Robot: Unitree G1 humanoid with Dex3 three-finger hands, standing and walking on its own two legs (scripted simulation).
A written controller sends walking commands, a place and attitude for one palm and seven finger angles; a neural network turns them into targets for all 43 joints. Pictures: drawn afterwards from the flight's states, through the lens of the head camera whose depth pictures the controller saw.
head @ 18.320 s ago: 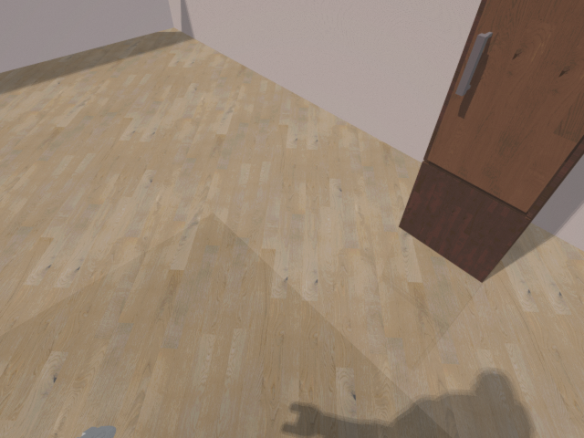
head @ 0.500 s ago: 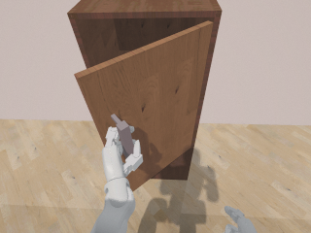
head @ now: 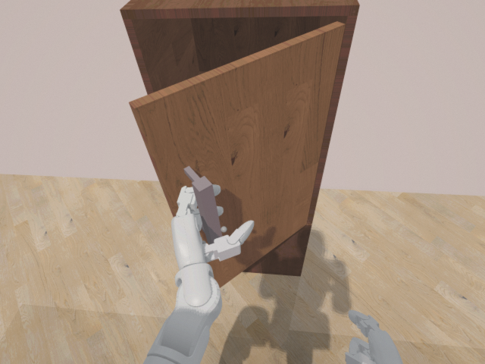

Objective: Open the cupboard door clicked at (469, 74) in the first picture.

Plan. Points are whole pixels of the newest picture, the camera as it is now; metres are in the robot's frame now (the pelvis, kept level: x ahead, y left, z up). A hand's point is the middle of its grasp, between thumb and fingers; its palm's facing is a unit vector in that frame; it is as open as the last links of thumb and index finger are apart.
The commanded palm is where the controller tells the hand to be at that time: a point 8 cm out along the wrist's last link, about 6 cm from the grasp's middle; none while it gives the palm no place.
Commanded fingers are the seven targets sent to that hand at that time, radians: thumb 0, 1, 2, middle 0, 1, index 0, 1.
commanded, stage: open thumb and fingers to let go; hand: left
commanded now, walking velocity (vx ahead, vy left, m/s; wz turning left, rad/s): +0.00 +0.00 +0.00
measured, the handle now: (203, 210) +0.36 +0.08 +0.08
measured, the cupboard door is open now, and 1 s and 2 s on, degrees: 43 46 45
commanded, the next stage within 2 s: slide the hand sideways off the handle in 0.44 s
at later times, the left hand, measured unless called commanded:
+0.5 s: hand (221, 230) +0.31 +0.05 +0.08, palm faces +0.25 -0.97 -0.03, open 14.8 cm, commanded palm +0.28 +0.09 +0.07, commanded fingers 0.00 -0.50 0.30 -0.15 -0.30 -0.15 -0.30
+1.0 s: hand (219, 255) +0.27 +0.05 +0.08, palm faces -0.17 -0.99 +0.02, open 16.2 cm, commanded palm +0.24 +0.11 +0.07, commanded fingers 0.00 -0.50 0.30 -0.15 -0.30 -0.15 -0.30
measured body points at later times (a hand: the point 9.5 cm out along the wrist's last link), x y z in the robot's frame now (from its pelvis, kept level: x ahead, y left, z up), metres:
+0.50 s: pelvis -0.02 +0.03 +0.00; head -0.01 +0.01 +0.45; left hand +0.29 +0.10 +0.08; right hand +0.14 -0.19 -0.11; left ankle +0.03 +0.16 -0.70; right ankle -0.03 -0.06 -0.70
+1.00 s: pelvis -0.02 +0.05 +0.00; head +0.00 +0.03 +0.45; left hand +0.27 +0.10 +0.08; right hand +0.12 -0.19 -0.10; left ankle +0.03 +0.16 -0.70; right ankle -0.03 -0.06 -0.70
